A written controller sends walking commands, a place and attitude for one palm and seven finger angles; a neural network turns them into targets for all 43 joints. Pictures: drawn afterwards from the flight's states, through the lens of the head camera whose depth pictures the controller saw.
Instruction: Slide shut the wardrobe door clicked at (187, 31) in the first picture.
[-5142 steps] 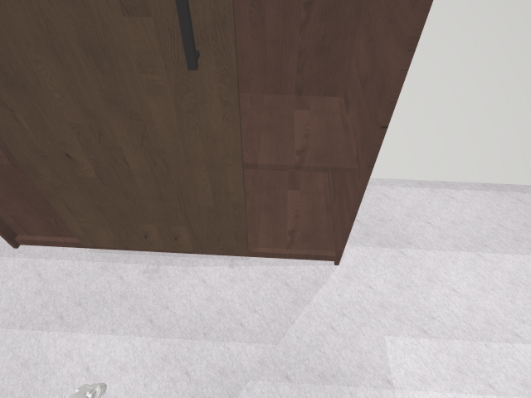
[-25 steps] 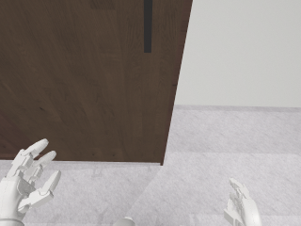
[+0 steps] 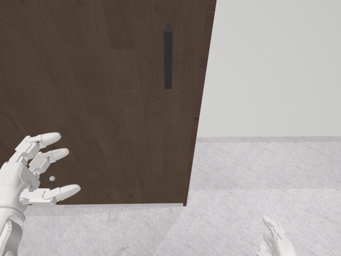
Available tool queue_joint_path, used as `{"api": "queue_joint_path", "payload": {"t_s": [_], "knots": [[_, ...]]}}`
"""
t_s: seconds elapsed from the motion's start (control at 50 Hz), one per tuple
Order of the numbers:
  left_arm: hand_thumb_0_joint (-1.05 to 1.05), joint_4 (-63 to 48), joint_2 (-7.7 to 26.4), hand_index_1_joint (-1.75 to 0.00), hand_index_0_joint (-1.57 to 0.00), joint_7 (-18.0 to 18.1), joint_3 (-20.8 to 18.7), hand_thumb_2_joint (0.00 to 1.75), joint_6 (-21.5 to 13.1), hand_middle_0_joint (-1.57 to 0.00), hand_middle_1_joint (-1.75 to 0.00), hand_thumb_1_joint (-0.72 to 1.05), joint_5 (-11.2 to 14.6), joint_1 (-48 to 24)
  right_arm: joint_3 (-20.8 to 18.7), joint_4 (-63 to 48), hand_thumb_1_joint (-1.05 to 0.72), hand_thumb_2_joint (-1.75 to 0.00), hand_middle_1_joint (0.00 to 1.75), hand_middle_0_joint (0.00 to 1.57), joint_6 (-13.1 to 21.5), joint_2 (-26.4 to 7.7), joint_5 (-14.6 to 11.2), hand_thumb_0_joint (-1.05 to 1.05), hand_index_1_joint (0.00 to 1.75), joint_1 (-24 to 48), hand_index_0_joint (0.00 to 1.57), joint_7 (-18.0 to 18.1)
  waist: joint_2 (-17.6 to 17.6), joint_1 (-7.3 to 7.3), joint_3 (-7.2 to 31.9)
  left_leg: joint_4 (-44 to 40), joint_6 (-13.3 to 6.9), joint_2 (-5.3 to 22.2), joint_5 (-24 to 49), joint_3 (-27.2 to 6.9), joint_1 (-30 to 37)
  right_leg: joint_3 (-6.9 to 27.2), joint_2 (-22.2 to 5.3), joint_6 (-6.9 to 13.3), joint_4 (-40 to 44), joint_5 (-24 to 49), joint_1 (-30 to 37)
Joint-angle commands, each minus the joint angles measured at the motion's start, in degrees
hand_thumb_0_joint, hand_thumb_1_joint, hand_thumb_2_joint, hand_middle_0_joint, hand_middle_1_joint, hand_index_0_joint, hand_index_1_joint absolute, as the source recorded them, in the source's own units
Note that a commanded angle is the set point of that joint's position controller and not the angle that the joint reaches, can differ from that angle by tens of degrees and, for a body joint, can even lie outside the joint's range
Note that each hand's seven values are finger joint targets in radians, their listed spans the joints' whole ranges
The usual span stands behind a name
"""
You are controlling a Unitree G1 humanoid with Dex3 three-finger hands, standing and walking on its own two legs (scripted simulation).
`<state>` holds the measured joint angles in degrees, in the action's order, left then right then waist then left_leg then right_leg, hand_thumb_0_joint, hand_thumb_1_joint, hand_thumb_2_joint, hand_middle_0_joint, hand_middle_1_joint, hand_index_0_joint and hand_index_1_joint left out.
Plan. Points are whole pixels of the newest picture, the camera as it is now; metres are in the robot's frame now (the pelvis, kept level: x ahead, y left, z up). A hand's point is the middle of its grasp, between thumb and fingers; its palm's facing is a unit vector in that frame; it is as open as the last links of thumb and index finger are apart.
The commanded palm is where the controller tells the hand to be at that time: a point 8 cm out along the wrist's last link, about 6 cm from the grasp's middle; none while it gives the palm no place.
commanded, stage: raise the hand with hooked fingers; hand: left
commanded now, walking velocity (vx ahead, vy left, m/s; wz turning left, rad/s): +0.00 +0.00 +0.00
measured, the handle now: (168, 57) +0.53 +0.06 +0.23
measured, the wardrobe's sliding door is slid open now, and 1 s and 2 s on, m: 0.00 0.00 0.00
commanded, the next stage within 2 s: move the hooked fingers beside the handle in 1.12 s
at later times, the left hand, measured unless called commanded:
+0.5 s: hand (31, 127) +0.26 +0.27 +0.22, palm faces +0.18 -0.98 -0.07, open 13.9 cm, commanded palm +0.23 +0.31 +0.23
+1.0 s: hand (34, 115) +0.28 +0.27 +0.24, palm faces +0.18 -0.98 -0.06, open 14.0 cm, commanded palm +0.24 +0.31 +0.25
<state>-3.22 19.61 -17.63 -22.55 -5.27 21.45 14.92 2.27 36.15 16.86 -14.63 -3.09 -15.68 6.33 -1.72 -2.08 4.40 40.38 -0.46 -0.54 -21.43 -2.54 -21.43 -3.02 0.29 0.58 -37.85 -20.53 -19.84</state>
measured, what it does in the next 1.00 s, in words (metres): stands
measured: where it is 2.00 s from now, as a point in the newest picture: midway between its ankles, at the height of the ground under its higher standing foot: outside the picture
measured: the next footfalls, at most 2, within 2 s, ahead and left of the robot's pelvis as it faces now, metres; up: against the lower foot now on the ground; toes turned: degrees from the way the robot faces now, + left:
none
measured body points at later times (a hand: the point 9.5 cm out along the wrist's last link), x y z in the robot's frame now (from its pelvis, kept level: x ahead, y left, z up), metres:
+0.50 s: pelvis +0.00 -0.01 +0.02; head -0.03 -0.03 +0.46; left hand +0.25 +0.33 +0.23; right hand +0.21 -0.22 -0.05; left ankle +0.00 +0.11 -0.72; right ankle -0.01 -0.11 -0.72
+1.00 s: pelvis +0.00 -0.02 +0.02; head -0.03 -0.04 +0.47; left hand +0.26 +0.32 +0.25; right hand +0.20 -0.23 -0.05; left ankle +0.00 +0.11 -0.72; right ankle -0.01 -0.11 -0.72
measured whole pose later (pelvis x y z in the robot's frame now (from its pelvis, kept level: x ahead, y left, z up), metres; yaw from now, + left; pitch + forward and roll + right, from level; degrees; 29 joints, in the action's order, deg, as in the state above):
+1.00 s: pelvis +0.00 -0.02 +0.02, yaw +1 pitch -3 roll +0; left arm -0.9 26.7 -18.1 -28.4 21.2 18.6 -10.1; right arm 4.9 36.2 10.8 -14.9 -5.4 -10.7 6.9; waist -3.3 -3.6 2.7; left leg 28.5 0.5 -0.3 -15.9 -3.2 -9.8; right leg -3.6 0.6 1.6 -27.7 -16.1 -8.8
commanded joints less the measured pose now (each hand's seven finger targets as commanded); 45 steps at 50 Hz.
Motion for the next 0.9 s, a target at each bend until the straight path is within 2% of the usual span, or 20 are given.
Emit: {"api": "queue_joint_path", "payload": {"t_s": [0.0, 0.1, 0.14, 0.2, 0.26, 0.3, 0.34, 0.38, 0.42, 0.44, 0.46, 0.56, 0.6, 0.64, 0.66, 0.68, 0.7, 0.74, 0.78, 0.88], "knots": [[0.00, -13.9, 13.4, -1.05, -0.28, 1.0, -6.1, 0.40, -0.7, -0.28, -1.05, -0.27, 0.4, -13.8, -2.0, -8.5, -0.90, -0.90, 0.30, 0.20, 4.3, -6.3, -0.4, 0.00, 0.30, 6.9, 0.20, 1.0, -4.0, -0.48, 5.3, -9.5, -0.5, 0.5, 15.1, -0.9, 6.5, -1.2, 0.6, 0.2, 7.1, 13.0, 3.7], [0.00, -12.7, 15.1, -1.12, -0.29, 0.6, -6.9, 0.35, 4.7, -0.29, -1.12, -0.38, -0.1, -19.8, -1.1, -8.4, -0.90, -0.90, 0.30, 0.20, 3.6, -6.1, -0.8, 0.00, 0.30, 8.7, 0.20, 1.4, -4.5, -0.92, 3.6, -12.2, -0.4, 0.4, 14.4, -1.3, 8.4, -1.2, 0.6, 0.5, 9.6, 12.2, 5.4], [0.00, -11.5, 16.1, -1.15, -0.29, 0.6, -8.2, 0.33, 6.8, -0.29, -1.15, -0.43, 0.2, -20.8, -0.9, -8.4, -0.90, -0.90, 0.30, 0.20, 3.3, -6.1, -0.9, 0.00, 0.30, 9.0, 0.20, 1.5, -2.5, -1.37, 3.4, -12.7, -0.5, 0.4, 15.1, -1.4, 9.1, -1.2, 0.8, 0.5, 10.5, 13.0, 6.9], [0.00, -12.5, 16.7, -1.20, -0.30, 0.1, -7.9, 0.30, 9.7, -0.30, -1.20, -0.50, -0.4, -25.0, -0.7, -8.7, -0.90, -0.90, 0.30, 0.20, 2.6, -5.9, -1.2, 0.00, 0.30, 10.1, 0.20, 1.5, -4.4, -1.25, 5.1, -13.3, -0.5, 0.3, 16.6, -1.1, 11.2, -1.0, 0.4, 0.5, 11.1, 14.8, 7.8], [0.00, -11.8, 17.6, -1.20, -0.30, -0.1, -8.4, 0.30, 12.2, -0.30, -1.20, -0.50, -0.4, -28.1, -0.4, -8.7, -0.90, -0.90, 0.30, 0.20, 1.9, -5.9, -1.3, 0.00, 0.30, 10.8, 0.20, 1.5, -2.3, -1.16, 4.5, -13.9, -0.7, 0.2, 17.2, -1.2, 12.0, -1.0, 0.5, 0.4, 12.2, 15.7, 8.5], [0.00, -12.0, 18.6, -1.20, -0.30, -0.1, -8.8, 0.30, 13.8, -0.30, -1.20, -0.50, -0.8, -30.7, -0.3, -8.8, -0.90, -0.90, 0.30, 0.20, 1.4, -5.8, -1.5, 0.00, 0.30, 11.2, 0.20, 1.6, -3.5, -1.24, 5.3, -14.2, -0.7, 0.0, 17.7, -1.0, 12.7, -0.9, 0.4, 0.4, 12.5, 16.3, 9.1], [0.00, -11.9, 20.7, -1.20, -0.30, -0.1, -10.4, 0.30, 15.1, -0.30, -1.20, -0.50, -0.8, -32.4, -0.2, -9.1, -0.90, -0.90, 0.30, 0.20, 0.9, -5.7, -1.5, 0.00, 0.30, 11.9, 0.20, 1.5, -3.0, -1.81, 5.5, -14.2, -0.8, -0.2, 18.2, -0.9, 13.3, -0.6, 0.4, 0.5, 13.3, 16.9, 10.1], [0.00, -12.1, 21.0, -1.20, -0.30, -0.2, -10.5, 0.30, 16.4, -0.30, -1.20, -0.50, -0.8, -34.8, -0.1, -9.2, -0.90, -0.90, 0.30, 0.20, 0.5, -5.6, -1.7, 0.00, 0.30, 12.5, 0.20, 1.5, -2.9, -1.59, 6.7, -14.5, -0.9, -0.3, 18.7, -0.7, 14.0, -0.6, 0.1, 0.4, 13.4, 17.9, 10.6], [0.00, -11.3, 21.3, -1.20, -0.30, -0.4, -10.1, 0.30, 17.6, -0.30, -1.20, -0.50, -1.1, -37.3, 0.0, -9.1, -0.90, -0.90, 0.30, 0.20, 0.2, -5.7, -2.0, 0.00, 0.30, 13.1, 0.20, 1.5, -4.1, -1.38, 6.3, -14.8, -0.9, -0.4, 18.7, -0.6, 14.4, -0.6, 0.0, 0.4, 13.6, 17.7, 10.4], [0.00, -10.7, 22.0, -1.20, -0.30, -0.4, -10.6, 0.30, 18.3, -0.30, -1.20, -0.50, -1.1, -37.9, 0.1, -9.1, -0.90, -0.90, 0.30, 0.20, -0.2, -5.6, -1.9, 0.00, 0.30, 13.2, 0.20, 1.4, -3.4, -1.80, 5.5, -14.7, -0.9, -0.5, 18.6, -0.7, 14.0, -0.4, 0.1, 0.5, 14.2, 17.8, 10.9], [0.00, -10.4, 22.0, -1.20, -0.30, -0.6, -9.8, 0.30, 19.1, -0.30, -1.20, -0.50, -1.4, -39.4, 0.2, -9.1, -0.90, -0.90, 0.30, 0.20, -0.4, -5.7, -2.1, 0.00, 0.30, 13.6, 0.20, 1.4, -4.8, -1.40, 5.4, -15.0, -0.9, -0.5, 18.3, -0.5, 14.3, -0.3, -0.1, 0.5, 14.3, 17.6, 10.5], [0.00, -8.0, 25.5, -1.20, -0.30, -1.0, -11.6, 0.30, 22.4, -0.30, -1.20, -0.50, -1.6, -43.9, 0.2, -9.3, -0.90, -0.90, 0.30, 0.20, -1.3, -6.2, -2.3, 0.00, 0.30, 14.4, 0.20, 1.4, -2.0, -1.79, 6.7, -15.1, -1.3, -0.8, 18.3, -0.6, 14.4, 0.1, -0.4, 0.3, 14.9, 18.2, 11.6], [0.00, -8.0, 25.9, -1.20, -0.30, -1.2, -11.5, 0.30, 23.5, -0.30, -1.20, -0.50, -1.7, -46.3, 0.3, -9.4, -0.90, -0.90, 0.30, 0.20, -1.5, -6.2, -2.5, 0.00, 0.30, 14.9, 0.20, 1.3, -3.0, -1.76, 7.7, -15.0, -1.3, -0.8, 19.3, -0.6, 15.1, 0.1, -0.6, 0.3, 14.5, 19.5, 11.9], [0.00, -3.0, 24.0, -1.20, -0.30, -1.8, -10.8, 0.30, 25.1, -0.30, -1.20, -0.50, -1.4, -41.6, 0.1, -9.3, -0.90, -0.90, 0.30, 0.20, -2.0, -6.3, -2.6, 0.00, 0.30, 14.6, 0.20, 0.8, -0.5, -2.20, 6.0, -14.7, -1.3, -0.8, 19.1, -0.3, 13.6, 0.2, -0.4, 0.1, 14.9, 19.9, 11.8], [0.00, -1.6, 23.0, -1.20, -0.30, -2.1, -9.9, 0.30, 25.7, -0.30, -1.20, -0.50, -1.2, -40.7, 0.2, -9.3, -0.90, -0.90, 0.30, 0.20, -2.4, -6.5, -2.8, 0.00, 0.30, 14.4, 0.20, 0.6, 0.4, -1.65, 4.6, -14.7, -1.3, -0.8, 18.4, -0.2, 12.8, 0.3, -0.7, -0.1, 14.8, 19.7, 10.8], [0.00, -1.8, 22.6, -1.20, -0.30, -2.3, -9.1, 0.30, 26.2, -0.30, -1.20, -0.50, -1.3, -41.0, 0.1, -9.5, -0.90, -0.90, 0.30, 0.20, -2.8, -6.7, -3.0, 0.00, 0.30, 14.5, 0.20, 0.5, 0.4, -1.59, 4.7, -14.8, -1.2, -0.8, 17.5, -0.2, 12.5, 0.2, -0.6, -0.2, 14.8, 18.5, 10.3], [0.00, -3.2, 22.7, -1.20, -0.30, -2.3, -8.8, 0.30, 26.4, -0.30, -1.20, -0.50, -1.5, -41.9, 0.0, -9.9, -0.90, -0.90, 0.30, 0.20, -3.0, -6.7, -3.1, 0.00, 0.30, 14.9, 0.20, 0.4, -1.5, -1.48, 4.8, -14.7, -1.2, -0.9, 16.9, -0.1, 12.9, 0.4, -0.6, -0.1, 14.9, 17.4, 9.8], [0.00, -6.1, 24.4, -1.20, -0.30, -1.6, -10.2, 0.30, 25.7, -0.30, -1.20, -0.50, -1.5, -42.4, -0.1, -10.7, -0.90, -0.90, 0.30, 0.20, -3.1, -6.5, -2.9, 0.00, 0.30, 15.4, 0.20, 0.3, -0.6, -2.07, 5.8, -14.6, -1.2, -0.8, 16.8, -0.2, 13.1, 0.7, -0.6, 0.0, 15.2, 16.6, 10.7], [0.00, -9.5, 25.7, -1.20, -0.30, -1.0, -11.8, 0.30, 24.4, -0.30, -1.20, -0.50, -1.5, -44.3, -0.1, -11.0, -0.90, -0.90, 0.30, 0.20, -2.9, -6.2, -2.7, 0.00, 0.30, 15.6, 0.20, 0.4, -1.6, -2.00, 8.3, -14.7, -1.4, -0.9, 17.1, -0.2, 14.2, 0.8, -0.6, 0.0, 14.7, 16.7, 11.6], [0.00, -11.1, 25.7, -1.20, -0.30, 0.2, -12.1, 0.30, 22.2, -0.30, -1.20, -0.50, -1.9, -45.4, 0.1, -10.3, -0.90, -0.90, 0.30, 0.20, -2.3, -5.8, -2.4, 0.00, 0.30, 15.2, 0.20, 0.9, -3.7, -1.60, 7.6, -14.9, -1.4, -0.8, 17.6, 0.2, 15.1, 0.6, -0.4, 0.0, 14.8, 17.2, 11.5]]}}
